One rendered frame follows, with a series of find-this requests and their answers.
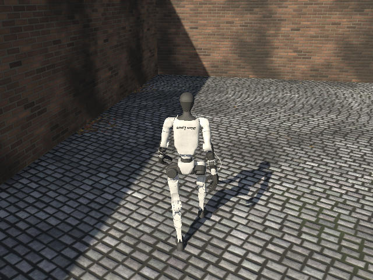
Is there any left robot forearm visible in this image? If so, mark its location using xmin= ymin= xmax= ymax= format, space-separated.
xmin=158 ymin=140 xmax=167 ymax=158

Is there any right robot forearm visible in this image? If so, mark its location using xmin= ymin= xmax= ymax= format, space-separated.
xmin=206 ymin=143 xmax=218 ymax=175

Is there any right robot upper arm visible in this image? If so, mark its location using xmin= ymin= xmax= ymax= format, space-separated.
xmin=199 ymin=118 xmax=212 ymax=152

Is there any left robot shin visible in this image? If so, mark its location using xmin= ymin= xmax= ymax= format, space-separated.
xmin=171 ymin=202 xmax=182 ymax=243

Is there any left robot upper arm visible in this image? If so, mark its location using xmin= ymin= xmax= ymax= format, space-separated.
xmin=160 ymin=117 xmax=175 ymax=148

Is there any robot head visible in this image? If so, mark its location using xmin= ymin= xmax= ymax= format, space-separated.
xmin=177 ymin=92 xmax=197 ymax=121

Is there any robot right hand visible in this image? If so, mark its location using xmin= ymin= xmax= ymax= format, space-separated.
xmin=205 ymin=174 xmax=219 ymax=191

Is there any robot left hand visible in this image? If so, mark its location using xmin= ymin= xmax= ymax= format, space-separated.
xmin=159 ymin=155 xmax=173 ymax=166

